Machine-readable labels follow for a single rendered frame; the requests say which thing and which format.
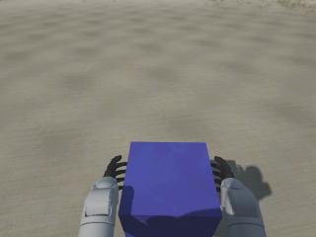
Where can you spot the robot right hand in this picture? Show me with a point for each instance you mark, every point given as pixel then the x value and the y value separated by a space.
pixel 225 171

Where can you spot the robot right forearm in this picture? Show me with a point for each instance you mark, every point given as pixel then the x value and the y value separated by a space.
pixel 243 213

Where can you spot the carton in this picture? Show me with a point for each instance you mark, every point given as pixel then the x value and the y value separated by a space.
pixel 168 191

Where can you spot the robot left forearm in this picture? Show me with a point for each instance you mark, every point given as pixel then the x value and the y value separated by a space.
pixel 100 209

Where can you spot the robot left hand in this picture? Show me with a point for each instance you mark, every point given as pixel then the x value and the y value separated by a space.
pixel 111 170

